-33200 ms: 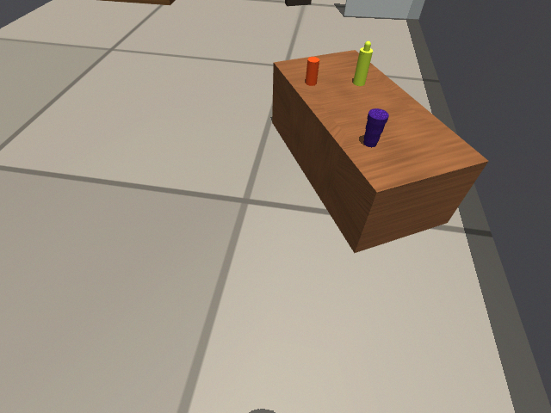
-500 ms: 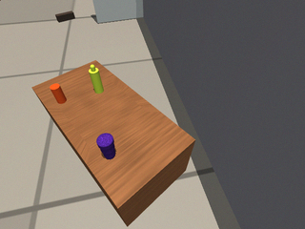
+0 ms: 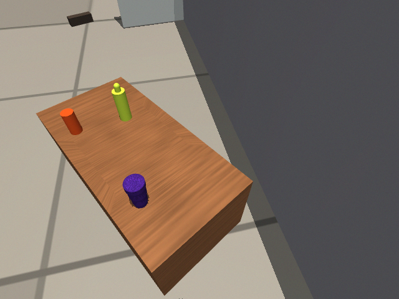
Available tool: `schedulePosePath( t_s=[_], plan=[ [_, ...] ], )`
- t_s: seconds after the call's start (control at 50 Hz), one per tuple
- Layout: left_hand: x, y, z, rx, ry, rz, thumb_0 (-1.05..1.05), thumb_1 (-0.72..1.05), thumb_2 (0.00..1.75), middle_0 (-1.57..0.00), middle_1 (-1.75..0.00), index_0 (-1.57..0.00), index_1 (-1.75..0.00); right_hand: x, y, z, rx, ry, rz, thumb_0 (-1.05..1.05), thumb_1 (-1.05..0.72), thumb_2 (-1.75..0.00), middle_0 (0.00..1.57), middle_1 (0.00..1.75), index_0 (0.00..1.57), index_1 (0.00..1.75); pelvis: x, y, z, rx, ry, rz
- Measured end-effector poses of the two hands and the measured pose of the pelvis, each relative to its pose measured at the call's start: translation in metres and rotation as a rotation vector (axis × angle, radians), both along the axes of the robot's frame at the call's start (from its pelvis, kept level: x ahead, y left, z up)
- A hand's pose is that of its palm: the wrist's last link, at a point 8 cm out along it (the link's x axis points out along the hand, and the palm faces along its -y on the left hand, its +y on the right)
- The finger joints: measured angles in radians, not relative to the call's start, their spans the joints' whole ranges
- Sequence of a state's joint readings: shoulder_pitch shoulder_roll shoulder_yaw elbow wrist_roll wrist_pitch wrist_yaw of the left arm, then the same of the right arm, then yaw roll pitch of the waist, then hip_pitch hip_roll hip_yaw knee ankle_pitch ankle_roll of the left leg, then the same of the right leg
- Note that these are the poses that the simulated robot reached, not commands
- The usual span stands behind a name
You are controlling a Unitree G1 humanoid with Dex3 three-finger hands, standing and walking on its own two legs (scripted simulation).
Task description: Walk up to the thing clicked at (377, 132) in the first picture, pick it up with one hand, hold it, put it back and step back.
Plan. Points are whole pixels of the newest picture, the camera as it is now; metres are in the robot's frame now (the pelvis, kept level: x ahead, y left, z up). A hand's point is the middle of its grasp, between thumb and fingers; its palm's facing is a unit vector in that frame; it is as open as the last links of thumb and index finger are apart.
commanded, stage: stand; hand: left
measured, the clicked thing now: (137, 192) +0.52 +0.23 -0.31
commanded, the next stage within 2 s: step back in 0.12 s
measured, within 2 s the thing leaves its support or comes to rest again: neither
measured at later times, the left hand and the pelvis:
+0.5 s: hand out of the picture +0.10 +0.32 -0.18, palm faces +0.00 -0.93 -0.37, open 7.4 cm; pelvis -0.06 +0.05 -0.02, yaw +1 degrees
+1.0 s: hand out of the picture -0.04 +0.30 -0.15, palm faces -0.04 -0.91 -0.41, open 7.4 cm; pelvis -0.15 +0.04 -0.02, yaw -3 degrees
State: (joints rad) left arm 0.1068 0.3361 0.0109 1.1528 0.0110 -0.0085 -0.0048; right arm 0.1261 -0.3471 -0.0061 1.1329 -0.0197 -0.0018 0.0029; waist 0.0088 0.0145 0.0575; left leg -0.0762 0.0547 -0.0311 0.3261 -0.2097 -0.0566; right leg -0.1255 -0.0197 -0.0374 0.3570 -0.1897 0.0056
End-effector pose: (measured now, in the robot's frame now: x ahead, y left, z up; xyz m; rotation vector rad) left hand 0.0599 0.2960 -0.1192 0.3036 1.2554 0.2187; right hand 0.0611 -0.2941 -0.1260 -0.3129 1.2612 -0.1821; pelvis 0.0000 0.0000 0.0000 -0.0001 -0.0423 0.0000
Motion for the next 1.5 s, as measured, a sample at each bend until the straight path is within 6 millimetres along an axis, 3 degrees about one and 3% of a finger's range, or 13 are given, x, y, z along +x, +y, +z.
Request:
schedulePosePath(
  t_s=[0.14,0.3,0.42,0.52,0.68,0.82,0.94,1.06,1.18,1.32,1.42,1.5],
  plan=[
    [0.003,0.000,-0.001,-0.003,0.002,0.005,0.01,0.91,0.90,-0.20,-0.30,-0.20,-0.30,0.000,-0.001,-0.001,0.002,0.009,-0.007,0.01,-0.91,-0.90,0.20,0.30,0.20,0.30,0.002,0.000,-0.001,0.000,0.006,-0.001],
    [0.010,0.024,-0.005,0.030,-0.038,-0.014,0.01,0.90,0.90,-0.20,-0.30,-0.21,-0.30,-0.001,-0.004,0.000,-0.040,-0.021,-0.022,0.01,-0.91,-0.90,0.20,0.30,0.20,0.30,-0.025,0.016,-0.010,0.011,0.013,-0.003],
    [0.032,0.057,-0.024,0.033,-0.117,-0.053,0.01,0.90,0.90,-0.20,-0.30,-0.21,-0.30,-0.030,0.009,-0.001,-0.115,-0.008,-0.011,0.01,-0.91,-0.90,0.20,0.30,0.20,0.30,-0.044,0.044,-0.029,-0.001,0.020,0.010],
    [0.027,0.064,-0.025,0.026,-0.127,-0.050,0.01,0.91,0.90,-0.20,-0.30,-0.20,-0.30,-0.062,0.028,0.007,-0.113,0.052,-0.009,0.01,-0.91,-0.90,0.20,0.30,0.20,0.30,-0.059,0.051,-0.022,-0.013,0.022,0.007],
    [-0.022,0.060,-0.024,0.021,-0.034,-0.095,0.01,0.91,0.90,-0.20,-0.30,-0.20,-0.30,-0.077,0.040,0.004,-0.089,-0.040,-0.034,0.01,-0.91,-0.90,0.20,0.30,0.21,0.30,-0.083,0.055,-0.019,-0.010,0.021,-0.048],
    [-0.063,0.048,-0.018,0.055,-0.033,-0.113,0.01,0.91,0.90,-0.20,-0.30,-0.20,-0.30,-0.094,0.026,-0.018,-0.043,-0.095,-0.042,0.01,-0.90,-0.90,0.21,0.30,0.21,0.30,-0.114,0.042,-0.030,-0.013,0.004,-0.080],
    [-0.097,0.041,0.002,0.058,-0.055,-0.089,0.01,0.90,0.90,-0.20,-0.30,-0.21,-0.30,-0.114,0.022,-0.013,-0.029,-0.091,-0.046,0.01,-0.91,-0.90,0.20,0.30,0.20,0.30,-0.137,0.039,-0.019,0.022,0.008,-0.068],
    [-0.109,0.047,0.010,0.068,-0.148,-0.080,0.01,0.90,0.90,-0.20,-0.30,-0.21,-0.30,-0.142,0.022,-0.008,-0.063,-0.056,0.008,0.01,-0.91,-0.90,0.20,0.30,0.20,0.30,-0.165,0.045,-0.017,0.018,0.017,-0.024],
    [-0.133,0.067,-0.009,0.041,-0.199,-0.069,0.01,0.90,0.90,-0.20,-0.30,-0.21,-0.30,-0.170,0.037,-0.005,-0.099,-0.064,0.053,0.01,-0.91,-0.90,0.20,0.30,0.20,0.30,-0.201,0.059,-0.030,0.018,-0.003,0.015],
    [-0.186,0.075,-0.013,0.020,-0.136,-0.032,0.01,0.91,0.90,-0.20,-0.30,-0.20,-0.30,-0.207,0.050,0.017,-0.097,-0.096,0.057,0.01,-0.91,-0.90,0.20,0.30,0.21,0.30,-0.239,0.061,-0.018,-0.018,-0.003,-0.012],
    [-0.236,0.073,-0.015,0.027,-0.067,-0.045,0.01,0.91,0.90,-0.20,-0.30,-0.20,-0.30,-0.224,0.045,0.022,-0.100,-0.153,0.048,0.01,-0.90,-0.90,0.21,0.30,0.21,0.30,-0.270,0.056,-0.016,-0.022,0.003,-0.045],
    [-0.273,0.065,-0.018,0.040,-0.022,-0.066,0.01,0.91,0.90,-0.20,-0.30,-0.20,-0.30,-0.245,0.033,0.015,-0.091,-0.193,0.045,0.01,-0.90,-0.90,0.21,0.30,0.21,0.30,-0.299,0.047,-0.022,-0.016,0.002,-0.077]
  ],
)
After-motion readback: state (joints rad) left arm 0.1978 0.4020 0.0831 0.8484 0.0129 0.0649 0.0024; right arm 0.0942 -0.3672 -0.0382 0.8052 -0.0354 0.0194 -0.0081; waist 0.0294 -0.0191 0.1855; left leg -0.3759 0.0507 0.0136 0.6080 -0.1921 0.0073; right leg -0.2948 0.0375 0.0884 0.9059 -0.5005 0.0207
